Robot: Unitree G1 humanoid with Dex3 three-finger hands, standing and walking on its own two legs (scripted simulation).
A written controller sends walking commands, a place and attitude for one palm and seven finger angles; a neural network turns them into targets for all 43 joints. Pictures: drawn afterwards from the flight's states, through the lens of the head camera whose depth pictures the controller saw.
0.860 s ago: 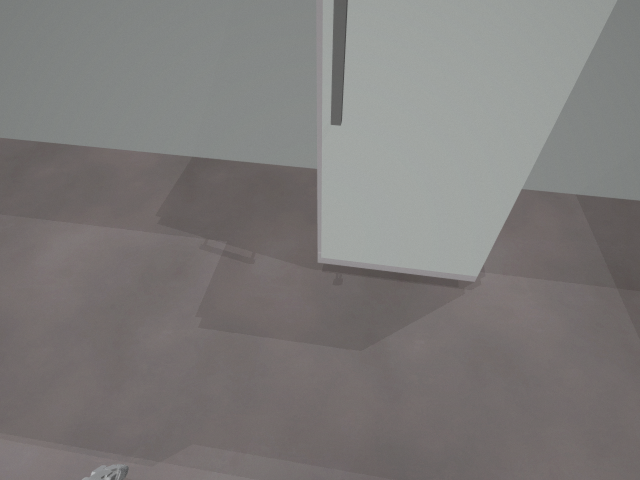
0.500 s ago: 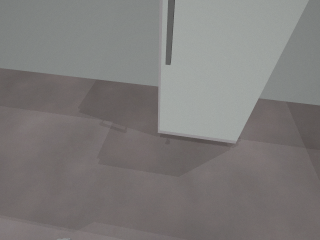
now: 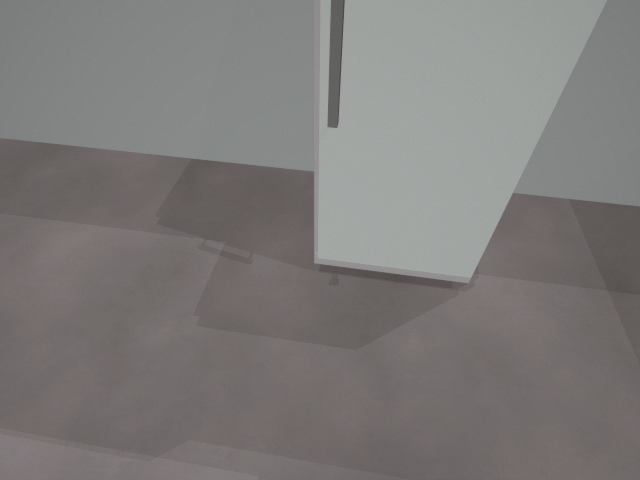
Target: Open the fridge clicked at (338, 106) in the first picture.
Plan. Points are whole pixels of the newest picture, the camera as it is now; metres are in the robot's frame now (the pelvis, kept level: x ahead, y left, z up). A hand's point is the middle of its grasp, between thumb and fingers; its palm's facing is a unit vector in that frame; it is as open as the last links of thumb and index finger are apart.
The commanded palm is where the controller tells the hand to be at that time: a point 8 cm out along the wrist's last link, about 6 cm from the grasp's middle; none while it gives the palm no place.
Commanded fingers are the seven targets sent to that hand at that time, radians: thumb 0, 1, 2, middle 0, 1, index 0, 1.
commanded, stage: look at it before walking up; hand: left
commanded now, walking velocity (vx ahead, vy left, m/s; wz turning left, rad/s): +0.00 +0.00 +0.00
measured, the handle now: (338, 21) +0.98 +0.01 +0.18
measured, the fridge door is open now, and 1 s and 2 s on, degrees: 0 0 0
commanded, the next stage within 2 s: turn to face it in 0.58 s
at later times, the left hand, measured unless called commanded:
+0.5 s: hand out of the picture +0.07 +0.25 -0.16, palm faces -0.04 -0.94 -0.33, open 7.4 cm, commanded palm none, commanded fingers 0.00 0.90 0.90 -0.20 -0.30 -0.20 -0.30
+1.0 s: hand out of the picture +0.07 +0.24 -0.16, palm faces -0.08 -0.95 -0.31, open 7.4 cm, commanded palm none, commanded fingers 0.00 0.90 0.90 -0.20 -0.30 -0.20 -0.30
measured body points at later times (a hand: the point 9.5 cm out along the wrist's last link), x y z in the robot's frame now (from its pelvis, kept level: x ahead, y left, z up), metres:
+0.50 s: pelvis +0.00 +0.00 +0.00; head +0.00 +0.01 +0.45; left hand +0.08 +0.30 -0.13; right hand +0.07 -0.30 -0.13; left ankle +0.01 +0.13 -0.74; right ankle +0.01 -0.12 -0.74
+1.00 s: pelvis +0.01 +0.00 +0.00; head +0.01 +0.00 +0.45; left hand +0.08 +0.29 -0.14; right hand +0.07 -0.28 -0.14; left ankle +0.01 +0.13 -0.74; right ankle +0.01 -0.12 -0.74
